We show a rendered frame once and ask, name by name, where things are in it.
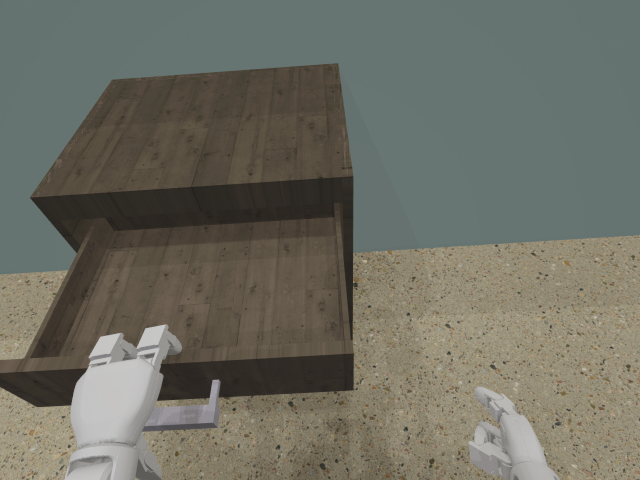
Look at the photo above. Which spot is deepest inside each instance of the cabinet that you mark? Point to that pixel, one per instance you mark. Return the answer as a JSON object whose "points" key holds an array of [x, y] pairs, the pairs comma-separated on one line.
{"points": [[200, 142]]}

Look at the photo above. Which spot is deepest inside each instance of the left robot hand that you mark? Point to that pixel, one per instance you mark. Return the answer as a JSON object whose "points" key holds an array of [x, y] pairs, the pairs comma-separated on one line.
{"points": [[115, 397]]}

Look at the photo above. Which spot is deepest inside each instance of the handle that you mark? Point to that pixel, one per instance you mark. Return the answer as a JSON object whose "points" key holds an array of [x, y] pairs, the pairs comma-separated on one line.
{"points": [[186, 417]]}

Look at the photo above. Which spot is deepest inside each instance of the drawer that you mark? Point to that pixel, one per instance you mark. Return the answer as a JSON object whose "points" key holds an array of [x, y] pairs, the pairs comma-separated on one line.
{"points": [[257, 298]]}

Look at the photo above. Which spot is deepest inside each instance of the right robot hand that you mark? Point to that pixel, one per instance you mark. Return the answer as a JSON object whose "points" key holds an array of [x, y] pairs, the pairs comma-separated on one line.
{"points": [[497, 451]]}

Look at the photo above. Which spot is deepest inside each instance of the left robot forearm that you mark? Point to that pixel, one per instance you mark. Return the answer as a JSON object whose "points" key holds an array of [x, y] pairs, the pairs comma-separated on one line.
{"points": [[103, 461]]}

